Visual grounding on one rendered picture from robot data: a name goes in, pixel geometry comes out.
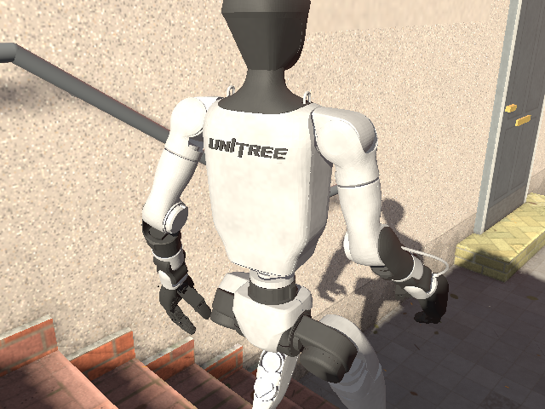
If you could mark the humanoid robot head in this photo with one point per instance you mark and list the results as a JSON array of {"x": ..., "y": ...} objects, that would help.
[{"x": 270, "y": 35}]

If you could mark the left robot hand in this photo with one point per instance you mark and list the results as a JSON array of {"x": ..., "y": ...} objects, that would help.
[{"x": 170, "y": 298}]

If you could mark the left robot forearm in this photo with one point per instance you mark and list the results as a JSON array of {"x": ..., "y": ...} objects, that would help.
[{"x": 168, "y": 256}]

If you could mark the robot right thigh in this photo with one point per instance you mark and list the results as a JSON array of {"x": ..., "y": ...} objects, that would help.
[{"x": 337, "y": 351}]

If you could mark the robot right upper arm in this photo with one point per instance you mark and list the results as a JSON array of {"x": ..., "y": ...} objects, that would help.
[{"x": 348, "y": 139}]

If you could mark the robot left upper arm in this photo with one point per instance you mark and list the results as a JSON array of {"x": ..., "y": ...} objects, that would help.
[{"x": 184, "y": 147}]

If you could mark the right robot forearm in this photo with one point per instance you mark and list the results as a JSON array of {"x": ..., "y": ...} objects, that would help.
[{"x": 402, "y": 267}]

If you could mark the right robot hand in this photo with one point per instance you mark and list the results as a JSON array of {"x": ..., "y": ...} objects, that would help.
[{"x": 433, "y": 307}]

